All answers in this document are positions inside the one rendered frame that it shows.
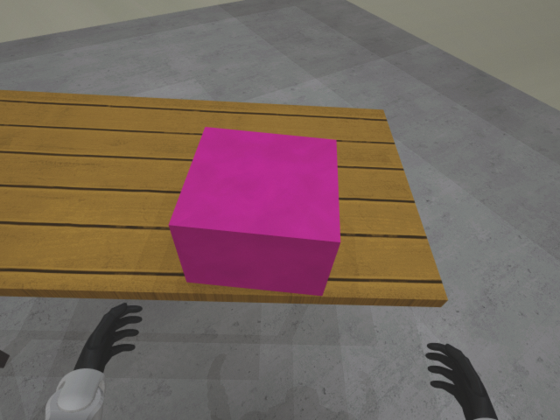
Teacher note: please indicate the carton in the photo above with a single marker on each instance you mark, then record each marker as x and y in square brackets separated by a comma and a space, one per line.
[259, 211]

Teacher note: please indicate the table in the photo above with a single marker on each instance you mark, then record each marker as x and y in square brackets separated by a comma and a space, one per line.
[89, 183]

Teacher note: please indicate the robot left hand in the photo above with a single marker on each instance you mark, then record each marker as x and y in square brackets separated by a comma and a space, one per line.
[99, 348]

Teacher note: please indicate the left robot forearm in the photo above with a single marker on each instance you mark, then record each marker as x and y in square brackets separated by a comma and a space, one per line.
[79, 396]

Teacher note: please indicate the robot right hand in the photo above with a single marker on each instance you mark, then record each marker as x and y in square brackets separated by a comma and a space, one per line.
[468, 388]

